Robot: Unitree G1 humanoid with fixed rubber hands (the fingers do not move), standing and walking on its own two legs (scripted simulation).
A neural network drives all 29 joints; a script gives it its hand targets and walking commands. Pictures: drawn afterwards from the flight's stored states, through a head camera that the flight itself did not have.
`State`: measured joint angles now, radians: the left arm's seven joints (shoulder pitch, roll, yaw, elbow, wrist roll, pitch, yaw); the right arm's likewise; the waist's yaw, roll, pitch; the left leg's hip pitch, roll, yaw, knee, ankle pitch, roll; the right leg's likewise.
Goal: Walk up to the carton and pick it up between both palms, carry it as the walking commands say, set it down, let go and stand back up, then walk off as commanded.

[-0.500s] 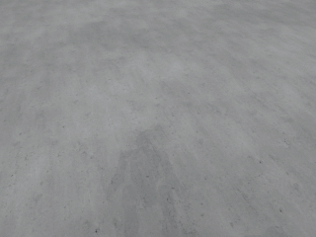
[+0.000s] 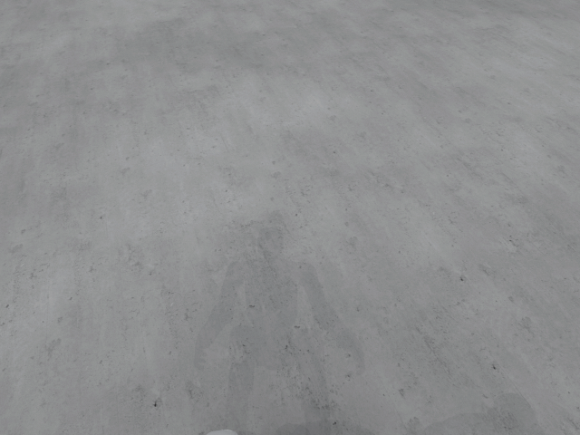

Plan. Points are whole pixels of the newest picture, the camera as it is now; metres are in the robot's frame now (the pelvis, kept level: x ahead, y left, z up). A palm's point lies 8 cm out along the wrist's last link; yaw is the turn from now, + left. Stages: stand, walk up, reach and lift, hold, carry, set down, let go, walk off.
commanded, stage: walk off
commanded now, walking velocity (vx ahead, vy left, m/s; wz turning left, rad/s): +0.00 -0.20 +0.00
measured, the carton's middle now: out of the picture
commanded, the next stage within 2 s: none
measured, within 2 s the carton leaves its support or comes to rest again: rests again in 1.60 s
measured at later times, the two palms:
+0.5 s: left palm out of the picture +0.04 +0.16 -0.14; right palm out of the picture -0.02 -0.36 -0.11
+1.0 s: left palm out of the picture +0.02 -0.01 -0.13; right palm out of the picture +0.04 -0.51 -0.13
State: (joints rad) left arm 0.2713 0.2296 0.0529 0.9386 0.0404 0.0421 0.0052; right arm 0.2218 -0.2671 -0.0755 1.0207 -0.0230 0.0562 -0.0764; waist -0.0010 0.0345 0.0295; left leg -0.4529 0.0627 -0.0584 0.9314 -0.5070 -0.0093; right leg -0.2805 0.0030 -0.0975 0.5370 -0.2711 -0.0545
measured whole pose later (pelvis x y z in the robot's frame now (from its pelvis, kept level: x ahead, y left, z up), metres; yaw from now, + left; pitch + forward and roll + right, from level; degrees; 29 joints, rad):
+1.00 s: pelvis -0.03 -0.25 +0.00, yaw +1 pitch +1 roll -1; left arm 0.23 0.21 0.01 0.92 0.04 0.05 0.02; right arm 0.20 -0.21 -0.05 0.97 -0.01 0.05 -0.07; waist 0.01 0.00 0.03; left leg -0.34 0.02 0.12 0.79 -0.47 0.04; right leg -0.27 0.06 -0.13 0.46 -0.21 -0.10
